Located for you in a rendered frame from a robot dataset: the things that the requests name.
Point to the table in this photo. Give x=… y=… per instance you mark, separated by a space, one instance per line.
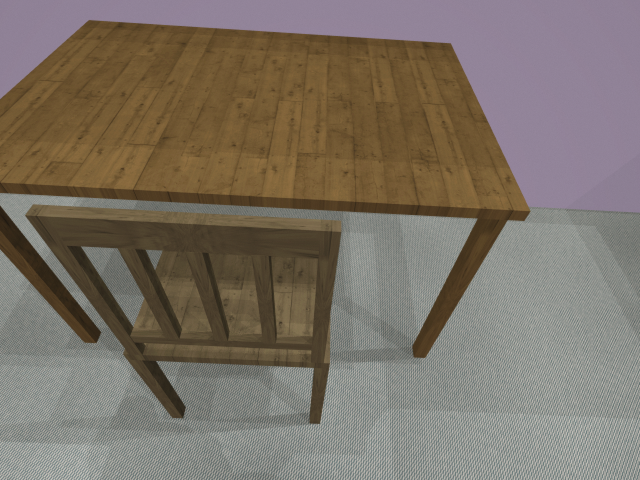
x=201 y=115

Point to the chair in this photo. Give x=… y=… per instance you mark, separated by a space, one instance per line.
x=227 y=289

